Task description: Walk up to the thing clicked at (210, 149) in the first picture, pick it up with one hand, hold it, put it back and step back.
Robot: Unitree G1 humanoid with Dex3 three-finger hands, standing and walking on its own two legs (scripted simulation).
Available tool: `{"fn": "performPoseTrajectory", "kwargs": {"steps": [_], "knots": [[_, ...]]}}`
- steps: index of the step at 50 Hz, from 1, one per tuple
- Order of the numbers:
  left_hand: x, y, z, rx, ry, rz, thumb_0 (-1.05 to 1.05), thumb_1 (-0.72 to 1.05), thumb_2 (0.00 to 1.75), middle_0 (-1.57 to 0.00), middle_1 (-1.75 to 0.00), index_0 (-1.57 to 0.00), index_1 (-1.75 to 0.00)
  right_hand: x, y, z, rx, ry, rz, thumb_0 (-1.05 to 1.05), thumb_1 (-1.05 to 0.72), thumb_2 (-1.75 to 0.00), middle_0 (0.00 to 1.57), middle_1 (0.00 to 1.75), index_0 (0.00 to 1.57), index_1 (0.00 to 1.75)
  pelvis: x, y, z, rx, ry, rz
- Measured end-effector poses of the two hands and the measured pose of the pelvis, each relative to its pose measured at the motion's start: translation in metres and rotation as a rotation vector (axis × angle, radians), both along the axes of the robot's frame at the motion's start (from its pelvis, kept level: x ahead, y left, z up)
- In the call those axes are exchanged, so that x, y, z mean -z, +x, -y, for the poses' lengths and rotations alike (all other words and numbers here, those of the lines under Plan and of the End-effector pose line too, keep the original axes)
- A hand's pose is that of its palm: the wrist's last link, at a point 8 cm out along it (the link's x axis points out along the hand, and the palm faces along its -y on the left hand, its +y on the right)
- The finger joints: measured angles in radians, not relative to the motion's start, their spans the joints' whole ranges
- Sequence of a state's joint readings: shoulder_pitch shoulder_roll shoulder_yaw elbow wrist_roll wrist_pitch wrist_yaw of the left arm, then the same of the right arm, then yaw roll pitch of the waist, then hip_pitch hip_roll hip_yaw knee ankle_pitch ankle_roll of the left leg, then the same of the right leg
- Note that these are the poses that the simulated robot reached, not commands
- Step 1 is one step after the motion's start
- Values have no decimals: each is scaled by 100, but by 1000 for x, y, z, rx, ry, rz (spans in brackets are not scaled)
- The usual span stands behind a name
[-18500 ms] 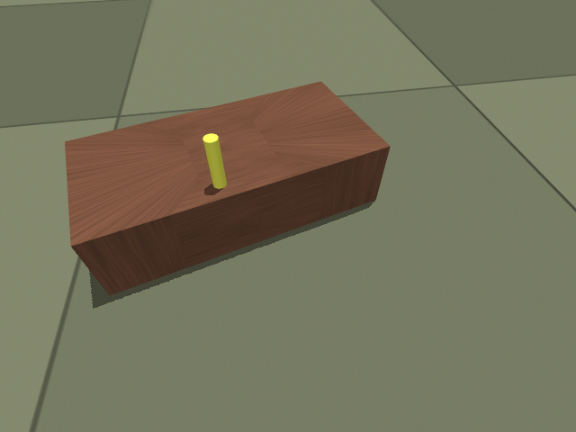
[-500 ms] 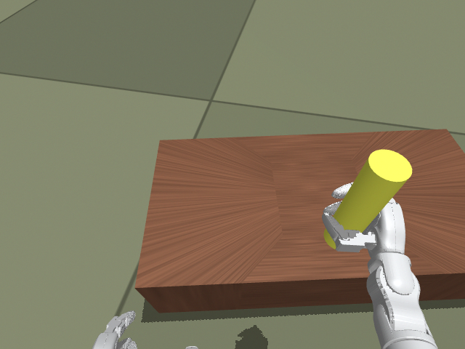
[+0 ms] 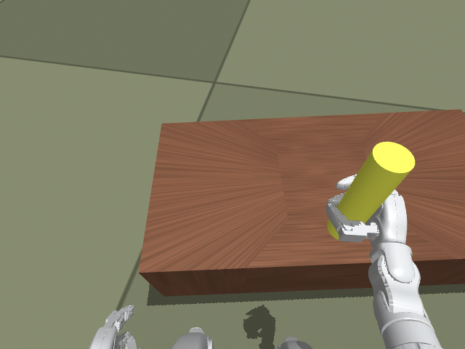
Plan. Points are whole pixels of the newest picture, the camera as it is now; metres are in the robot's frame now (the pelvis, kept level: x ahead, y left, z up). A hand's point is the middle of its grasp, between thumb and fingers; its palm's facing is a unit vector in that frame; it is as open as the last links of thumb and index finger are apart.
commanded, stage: crouch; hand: right
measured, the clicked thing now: (362, 199) +0.35 -0.18 +0.06
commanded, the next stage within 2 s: lower in 0.96 s
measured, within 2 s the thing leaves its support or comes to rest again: neither
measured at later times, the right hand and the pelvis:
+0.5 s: hand (330, 218) +0.40 -0.19 -0.12, palm faces +0.11 +0.99 +0.01, open 7.1 cm; pelvis -0.04 +0.00 -0.13, yaw +0 degrees
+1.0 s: hand (325, 220) +0.43 -0.20 -0.19, palm faces +0.10 +0.99 +0.00, open 7.1 cm; pelvis -0.06 -0.01 -0.20, yaw +1 degrees
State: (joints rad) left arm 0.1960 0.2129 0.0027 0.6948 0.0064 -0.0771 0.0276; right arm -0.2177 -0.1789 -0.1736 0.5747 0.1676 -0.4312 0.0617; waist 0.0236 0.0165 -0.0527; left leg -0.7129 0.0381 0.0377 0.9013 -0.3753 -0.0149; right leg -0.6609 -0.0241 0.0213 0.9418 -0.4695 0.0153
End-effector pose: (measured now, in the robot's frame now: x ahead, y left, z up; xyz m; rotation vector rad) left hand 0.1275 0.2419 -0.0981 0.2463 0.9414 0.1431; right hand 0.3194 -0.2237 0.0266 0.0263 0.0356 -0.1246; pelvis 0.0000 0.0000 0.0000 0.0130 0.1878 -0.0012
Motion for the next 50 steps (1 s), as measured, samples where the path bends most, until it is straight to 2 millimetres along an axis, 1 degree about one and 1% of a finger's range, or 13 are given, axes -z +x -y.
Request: {"fn": "performPoseTrajectory", "kwargs": {"steps": [5, 11, 16, 21, 26, 33, 42, 50], "knots": [[25, -11, -10, 11, 27, -44, 1, 90, 91, -20, -30, -21, -31, 37, 15, 4, -6, -7, 5, 0, 7, -115, 89, 110, 91, 110, 25, -7, -1, -4, -3, -87], [70, -32, -18, 4, 44, -111, 1, 90, 92, -20, -30, -21, -31, 82, 34, 11, -18, -24, 31, 0, 7, -115, 89, 110, 91, 110, 67, -15, -1, -7, -3, -194], [105, -49, -19, -7, 33, -166, 1, 89, 92, -20, -30, -20, -31, 111, 43, 16, -13, -23, 33, 0, 8, -116, 89, 110, 91, 109, 96, -22, 0, -4, 1, -246], [131, -62, -15, -4, 16, -207, 1, 89, 92, -20, -30, -21, -31, 135, 51, 17, -16, -21, 25, 0, 8, -116, 89, 110, 91, 109, 117, -30, 1, 0, 6, -282], [151, -72, -13, -4, 13, -230, 1, 90, 91, -20, -31, -21, -31, 154, 59, 18, -17, -18, 24, 0, 8, -116, 89, 110, 91, 109, 135, -38, 2, 1, 12, -311], [170, -84, -15, -13, 31, -257, 1, 91, 91, -20, -31, -22, -31, 176, 68, 22, -20, -23, 19, 0, 7, -116, 89, 110, 91, 109, 156, -45, 4, 0, 20, -345], [191, -94, -18, -18, 51, -282, 1, 91, 91, -20, -30, -21, -30, 198, 76, 26, -23, -26, 17, 0, 7, -116, 89, 110, 91, 109, 178, -51, 7, 1, 27, -370], [209, -99, -19, -16, 51, -288, 1, 90, 91, -21, -30, -21, -31, 212, 82, 27, -23, -27, 17, 0, 7, -116, 89, 110, 91, 109, 195, -56, 7, 3, 30, -386]]}}
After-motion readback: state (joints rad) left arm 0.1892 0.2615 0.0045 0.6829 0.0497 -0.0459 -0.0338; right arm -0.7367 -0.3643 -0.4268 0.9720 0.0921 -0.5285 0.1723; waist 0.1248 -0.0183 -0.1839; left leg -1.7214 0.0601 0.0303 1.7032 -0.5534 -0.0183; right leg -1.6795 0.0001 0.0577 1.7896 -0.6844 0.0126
